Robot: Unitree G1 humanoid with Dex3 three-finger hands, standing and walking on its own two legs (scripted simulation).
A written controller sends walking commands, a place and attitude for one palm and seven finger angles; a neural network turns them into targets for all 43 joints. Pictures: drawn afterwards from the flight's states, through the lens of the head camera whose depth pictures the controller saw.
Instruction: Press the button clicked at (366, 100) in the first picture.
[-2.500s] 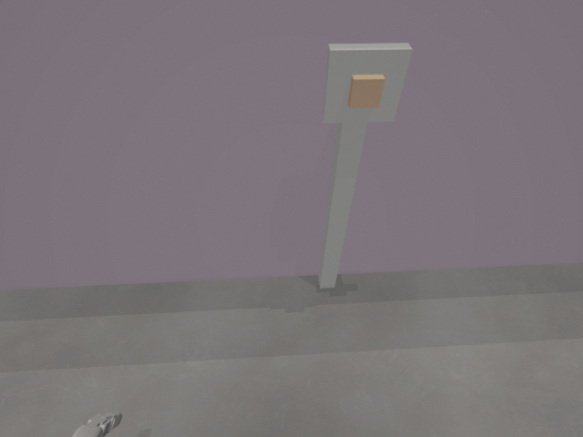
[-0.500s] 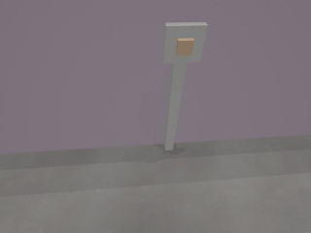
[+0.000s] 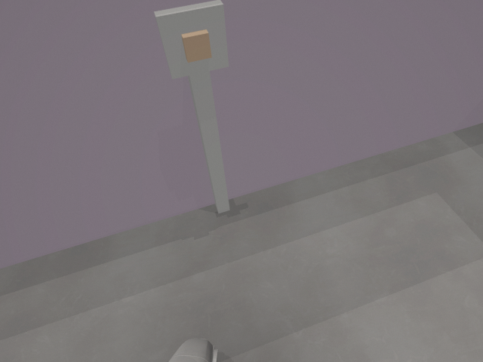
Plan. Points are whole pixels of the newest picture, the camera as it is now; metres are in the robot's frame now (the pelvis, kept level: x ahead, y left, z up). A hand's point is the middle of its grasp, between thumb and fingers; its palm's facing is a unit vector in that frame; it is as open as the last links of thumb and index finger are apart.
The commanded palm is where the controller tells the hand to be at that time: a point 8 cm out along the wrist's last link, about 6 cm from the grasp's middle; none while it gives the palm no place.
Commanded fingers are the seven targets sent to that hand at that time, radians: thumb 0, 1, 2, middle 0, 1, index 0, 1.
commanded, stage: walk to a spot facing it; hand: left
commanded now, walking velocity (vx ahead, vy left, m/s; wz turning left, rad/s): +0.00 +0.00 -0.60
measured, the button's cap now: (196, 45) +0.80 +0.19 +0.10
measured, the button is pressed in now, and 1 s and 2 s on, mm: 0 0 0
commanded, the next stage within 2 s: none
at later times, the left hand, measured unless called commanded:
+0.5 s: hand out of the picture +0.08 +0.29 -0.17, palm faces -0.21 -0.95 -0.21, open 7.4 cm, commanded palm none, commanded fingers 0.00 0.90 0.90 -0.20 -0.30 -0.20 -0.30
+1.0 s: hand (184, 357) +0.14 +0.13 -0.15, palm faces -0.57 -0.78 -0.25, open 7.4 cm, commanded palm none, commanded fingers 0.00 0.90 0.90 -0.20 -0.30 -0.20 -0.30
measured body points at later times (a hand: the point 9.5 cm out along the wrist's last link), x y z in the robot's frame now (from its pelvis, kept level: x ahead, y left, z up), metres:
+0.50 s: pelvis -0.03 +0.08 +0.00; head -0.01 +0.12 +0.45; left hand +0.10 +0.34 -0.16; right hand -0.01 -0.19 -0.11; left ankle +0.00 +0.17 -0.74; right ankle -0.06 -0.06 -0.65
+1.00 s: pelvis -0.07 +0.05 -0.01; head -0.05 +0.01 +0.44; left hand +0.17 +0.18 -0.13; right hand -0.23 -0.16 -0.17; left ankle -0.01 +0.18 -0.68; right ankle -0.14 -0.02 -0.74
